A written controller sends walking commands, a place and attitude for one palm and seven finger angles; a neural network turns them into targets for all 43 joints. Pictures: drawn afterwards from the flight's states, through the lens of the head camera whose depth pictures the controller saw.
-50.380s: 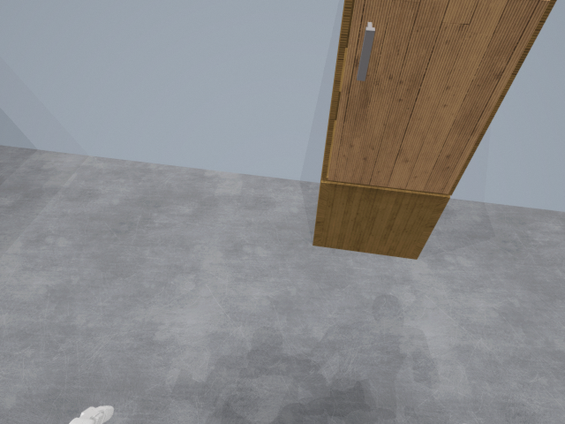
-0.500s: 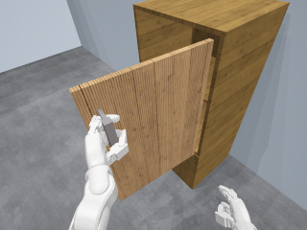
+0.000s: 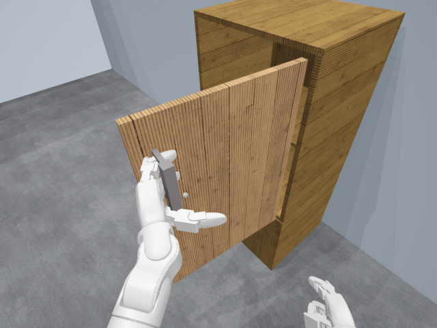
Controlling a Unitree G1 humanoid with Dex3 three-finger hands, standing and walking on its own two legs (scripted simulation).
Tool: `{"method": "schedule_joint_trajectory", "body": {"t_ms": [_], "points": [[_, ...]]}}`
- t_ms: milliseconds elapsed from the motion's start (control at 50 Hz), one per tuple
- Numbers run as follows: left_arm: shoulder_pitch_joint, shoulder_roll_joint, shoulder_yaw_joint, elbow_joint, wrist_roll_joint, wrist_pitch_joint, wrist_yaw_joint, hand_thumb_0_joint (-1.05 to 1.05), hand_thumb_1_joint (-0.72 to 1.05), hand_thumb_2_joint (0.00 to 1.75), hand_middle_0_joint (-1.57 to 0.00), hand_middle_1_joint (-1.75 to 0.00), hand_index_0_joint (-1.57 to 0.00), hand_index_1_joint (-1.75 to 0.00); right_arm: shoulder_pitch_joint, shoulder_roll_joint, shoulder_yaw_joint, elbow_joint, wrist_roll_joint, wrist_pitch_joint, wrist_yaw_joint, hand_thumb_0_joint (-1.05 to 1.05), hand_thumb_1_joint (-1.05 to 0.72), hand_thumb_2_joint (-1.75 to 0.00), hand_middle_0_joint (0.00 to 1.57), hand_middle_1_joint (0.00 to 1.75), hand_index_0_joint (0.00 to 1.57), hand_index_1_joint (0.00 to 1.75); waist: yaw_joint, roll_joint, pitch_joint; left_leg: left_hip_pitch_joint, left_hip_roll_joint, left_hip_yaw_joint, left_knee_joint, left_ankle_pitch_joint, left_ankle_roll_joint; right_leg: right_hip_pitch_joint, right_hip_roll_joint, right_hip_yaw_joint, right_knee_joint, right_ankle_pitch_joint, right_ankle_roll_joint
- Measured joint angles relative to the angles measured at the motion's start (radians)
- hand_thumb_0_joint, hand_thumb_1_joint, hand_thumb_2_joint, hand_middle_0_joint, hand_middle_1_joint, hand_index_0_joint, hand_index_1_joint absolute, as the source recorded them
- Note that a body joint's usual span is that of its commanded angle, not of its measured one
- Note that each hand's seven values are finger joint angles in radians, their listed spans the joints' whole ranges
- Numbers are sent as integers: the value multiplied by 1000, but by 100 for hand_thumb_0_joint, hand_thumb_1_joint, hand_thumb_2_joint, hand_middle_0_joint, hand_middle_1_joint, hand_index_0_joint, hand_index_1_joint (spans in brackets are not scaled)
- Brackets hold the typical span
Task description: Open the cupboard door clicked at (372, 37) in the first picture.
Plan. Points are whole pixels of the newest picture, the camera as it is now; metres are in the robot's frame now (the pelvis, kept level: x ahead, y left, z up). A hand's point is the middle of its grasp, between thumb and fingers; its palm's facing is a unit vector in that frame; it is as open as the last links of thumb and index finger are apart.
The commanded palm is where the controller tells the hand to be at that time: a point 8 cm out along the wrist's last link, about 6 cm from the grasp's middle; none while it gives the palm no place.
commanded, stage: open thumb and fingers to let go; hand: left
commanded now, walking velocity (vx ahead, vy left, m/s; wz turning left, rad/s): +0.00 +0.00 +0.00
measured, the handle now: (166, 181) +0.34 +0.14 +0.12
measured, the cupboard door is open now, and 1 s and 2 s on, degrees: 83 84 84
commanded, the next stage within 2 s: slide the hand sideways off the handle in 0.12 s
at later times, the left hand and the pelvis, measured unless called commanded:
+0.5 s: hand (176, 210) +0.27 +0.10 +0.12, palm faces -0.10 -0.99 -0.04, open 16.3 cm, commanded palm +0.24 +0.14 +0.11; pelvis +0.00 +0.01 +0.00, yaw +1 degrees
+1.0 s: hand (155, 232) +0.23 +0.13 +0.11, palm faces +0.00 -1.00 -0.08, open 16.3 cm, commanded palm +0.20 +0.19 +0.11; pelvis +0.02 -0.01 -0.01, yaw -1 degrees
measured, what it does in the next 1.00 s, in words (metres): stands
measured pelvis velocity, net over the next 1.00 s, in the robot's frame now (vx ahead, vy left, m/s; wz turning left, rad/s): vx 0.02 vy -0.01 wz -0.01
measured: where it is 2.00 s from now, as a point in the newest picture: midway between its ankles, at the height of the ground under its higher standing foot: outside the picture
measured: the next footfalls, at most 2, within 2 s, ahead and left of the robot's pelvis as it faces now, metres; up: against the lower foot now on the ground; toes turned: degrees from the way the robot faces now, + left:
none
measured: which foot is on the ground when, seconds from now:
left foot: down 0.00-1.00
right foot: down 0.00-1.00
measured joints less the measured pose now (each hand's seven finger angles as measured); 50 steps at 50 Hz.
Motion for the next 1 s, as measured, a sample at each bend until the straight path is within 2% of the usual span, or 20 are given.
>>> {"method": "schedule_joint_trajectory", "body": {"t_ms": [100,240,260,320,360,420,480,540,640,720,860,1000], "points": [[27,-14,-27,-16,2,-9,-8,-1,-49,30,-25,-76,-26,-75,5,-1,-4,-3,-2,6,5,1,-90,-90,20,30,20,30,3,4,-6,4,-6,4,-5,0,6,-1,-6,5,6,-5,6],[16,-13,-47,-16,14,-2,5,-2,-50,30,-35,-64,-35,-65,-9,6,-1,-1,-1,13,12,1,-90,-90,20,30,20,30,13,-6,1,1,-10,-2,3,-4,8,-2,-11,0,12,-9,9],[20,-10,-46,-18,29,-6,-15,-2,-50,30,-36,-62,-34,-64,-11,6,1,-4,-2,12,15,1,-90,-90,20,30,20,29,14,-7,5,2,-12,-2,4,-4,9,-2,-13,0,15,-10,10],[37,59,-29,-23,44,-41,-191,-2,-50,30,-33,-55,-27,-57,9,1,11,-35,6,4,3,1,-90,-90,20,30,20,30,23,-11,9,4,-19,-4,5,-3,12,-6,-21,-1,32,-19,11],[32,128,-23,-11,25,-64,-315,-2,-50,30,-30,-50,-21,-51,26,-5,20,-50,15,-9,-9,1,-90,-90,20,30,20,30,28,-8,11,6,-22,-8,10,-6,13,-4,-25,-4,41,-25,11],[9,195,2,11,-60,-69,-475,-2,-50,30,-26,-43,-14,-44,42,-17,38,-55,33,-42,-22,1,-90,-90,20,30,20,30,29,-7,9,1,-26,-14,25,-11,15,-6,-30,-10,55,-33,13],[2,203,31,14,-141,-52,-548,-2,-50,30,-21,-38,-13,-39,47,-24,48,-51,45,-80,-20,1,-90,-90,20,30,20,30,24,-9,-1,-13,-25,-12,42,-19,14,-20,-31,-8,70,-38,14],[29,181,53,-13,-159,-41,-543,-2,-50,30,-18,-34,-14,-37,51,-26,46,-56,47,-110,-1,1,-90,-90,20,30,20,30,17,-12,-14,-28,-24,-3,54,-27,12,-40,-29,1,85,-44,14],[117,162,54,-104,-129,-42,-503,-2,-50,30,-17,-34,-14,-34,63,-24,37,-82,43,-121,29,1,-90,-90,20,30,20,30,4,-13,-26,-36,-14,16,62,-39,11,-57,-17,18,97,-50,12],[180,179,57,-171,-114,-39,-499,-2,-50,30,-17,-33,-14,-33,71,-26,34,-93,40,-110,32,1,-90,-90,20,30,20,30,-1,-14,-24,-33,-5,24,61,-46,8,-59,-6,25,97,-54,8],[314,230,114,-267,-145,-45,-536,-2,-50,30,-17,-32,-15,-31,83,-38,28,-100,42,-108,22,1,-90,-90,20,30,20,30,3,-6,-26,-30,14,21,63,-58,-3,-51,13,21,86,-61,-2],[399,264,175,-310,-180,-88,-584,-2,-50,30,-18,-32,-16,-31,87,-53,18,-101,46,-158,10,1,-90,-90,20,30,20,30,10,4,-28,-51,29,4,88,-75,-14,-58,26,3,89,-71,-12]]}}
